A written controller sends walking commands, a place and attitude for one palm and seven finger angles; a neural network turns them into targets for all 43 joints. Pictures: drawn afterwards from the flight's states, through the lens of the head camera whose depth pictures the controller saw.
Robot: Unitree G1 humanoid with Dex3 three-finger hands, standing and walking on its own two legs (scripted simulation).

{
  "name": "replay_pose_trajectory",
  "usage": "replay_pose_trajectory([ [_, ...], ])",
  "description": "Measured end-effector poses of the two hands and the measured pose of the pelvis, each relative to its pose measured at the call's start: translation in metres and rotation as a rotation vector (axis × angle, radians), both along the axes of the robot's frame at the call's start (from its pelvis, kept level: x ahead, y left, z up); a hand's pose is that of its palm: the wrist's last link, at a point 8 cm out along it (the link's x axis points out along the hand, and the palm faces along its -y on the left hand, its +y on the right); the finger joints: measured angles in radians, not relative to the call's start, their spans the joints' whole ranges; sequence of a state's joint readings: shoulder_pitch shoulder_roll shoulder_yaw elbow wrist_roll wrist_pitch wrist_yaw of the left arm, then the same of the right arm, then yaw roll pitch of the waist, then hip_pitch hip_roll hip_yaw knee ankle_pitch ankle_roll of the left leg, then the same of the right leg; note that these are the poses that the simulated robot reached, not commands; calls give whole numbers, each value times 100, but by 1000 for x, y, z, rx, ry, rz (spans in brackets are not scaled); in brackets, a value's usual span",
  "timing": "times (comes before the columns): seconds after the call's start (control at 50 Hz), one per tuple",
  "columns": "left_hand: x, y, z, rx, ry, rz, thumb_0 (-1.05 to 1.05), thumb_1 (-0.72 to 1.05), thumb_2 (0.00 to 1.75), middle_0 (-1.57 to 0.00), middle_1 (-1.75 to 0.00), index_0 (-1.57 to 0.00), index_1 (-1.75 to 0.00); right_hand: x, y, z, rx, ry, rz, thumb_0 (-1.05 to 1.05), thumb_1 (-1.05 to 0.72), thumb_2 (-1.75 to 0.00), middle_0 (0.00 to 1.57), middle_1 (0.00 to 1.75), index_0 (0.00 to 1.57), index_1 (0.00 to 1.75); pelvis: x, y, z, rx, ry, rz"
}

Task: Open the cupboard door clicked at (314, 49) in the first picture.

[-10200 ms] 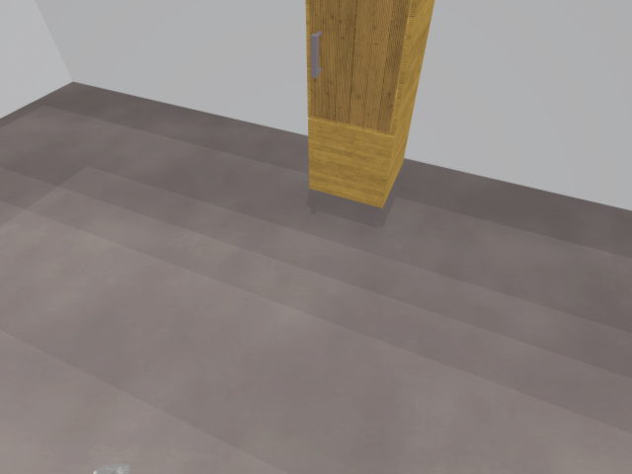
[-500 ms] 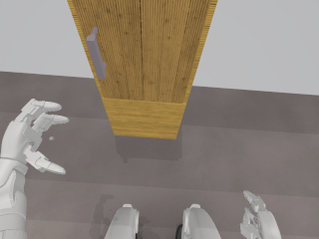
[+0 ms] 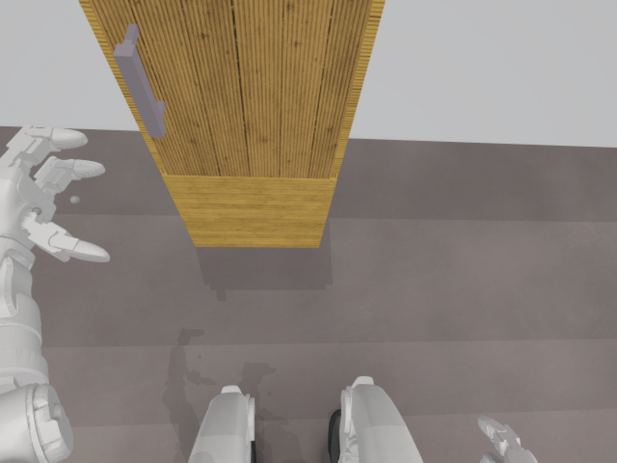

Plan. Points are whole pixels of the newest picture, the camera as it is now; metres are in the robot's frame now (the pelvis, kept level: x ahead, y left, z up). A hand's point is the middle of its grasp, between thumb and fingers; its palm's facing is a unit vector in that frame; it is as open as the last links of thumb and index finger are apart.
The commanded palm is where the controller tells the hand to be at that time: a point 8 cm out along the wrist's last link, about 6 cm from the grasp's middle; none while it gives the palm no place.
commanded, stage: move the hooked fingers beside the handle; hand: left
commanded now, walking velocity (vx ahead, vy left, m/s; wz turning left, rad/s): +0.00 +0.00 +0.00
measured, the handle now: (145, 85) +0.61 +0.24 +0.04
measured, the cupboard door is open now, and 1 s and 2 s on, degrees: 0 0 0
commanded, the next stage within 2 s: slide the fingers in behind the handle in 1.64 s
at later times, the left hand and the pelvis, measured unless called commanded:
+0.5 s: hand (83, 147) +0.49 +0.29 +0.04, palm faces +0.00 -1.00 -0.03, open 14.0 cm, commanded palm +0.48 +0.33 +0.04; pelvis -0.01 +0.01 -0.02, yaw -1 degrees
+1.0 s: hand (100, 107) +0.56 +0.29 +0.04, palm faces +0.01 -1.00 -0.05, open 14.0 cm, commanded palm +0.55 +0.31 +0.04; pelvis -0.01 +0.01 -0.03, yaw -3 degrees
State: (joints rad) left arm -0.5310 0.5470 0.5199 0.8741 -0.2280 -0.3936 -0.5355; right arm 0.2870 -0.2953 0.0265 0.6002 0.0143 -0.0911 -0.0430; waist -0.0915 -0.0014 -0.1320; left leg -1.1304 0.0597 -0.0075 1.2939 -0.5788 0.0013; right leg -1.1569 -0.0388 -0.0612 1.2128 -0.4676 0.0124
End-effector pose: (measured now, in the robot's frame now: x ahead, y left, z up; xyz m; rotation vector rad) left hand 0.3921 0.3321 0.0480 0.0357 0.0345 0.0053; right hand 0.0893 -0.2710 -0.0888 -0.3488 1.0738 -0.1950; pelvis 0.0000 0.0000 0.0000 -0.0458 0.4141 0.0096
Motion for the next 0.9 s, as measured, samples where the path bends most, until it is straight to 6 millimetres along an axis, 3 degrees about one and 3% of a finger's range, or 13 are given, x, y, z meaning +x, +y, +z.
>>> replay_pose_trajectory([
  [0.3,49,14,0,2,-3,14,-1,-50,30,-30,-120,-30,-120,-34,-1,-11,-18,136,-44,1,-91,-89,21,30,20,30,-4,2,-11,-15,48,-7],
  [0.9,141,6,4,13,13,4,-1,-50,30,-30,-120,-30,-120,-106,14,-20,-36,374,-140,0,-91,-89,21,30,20,30,-12,9,-31,-50,150,-11],
])
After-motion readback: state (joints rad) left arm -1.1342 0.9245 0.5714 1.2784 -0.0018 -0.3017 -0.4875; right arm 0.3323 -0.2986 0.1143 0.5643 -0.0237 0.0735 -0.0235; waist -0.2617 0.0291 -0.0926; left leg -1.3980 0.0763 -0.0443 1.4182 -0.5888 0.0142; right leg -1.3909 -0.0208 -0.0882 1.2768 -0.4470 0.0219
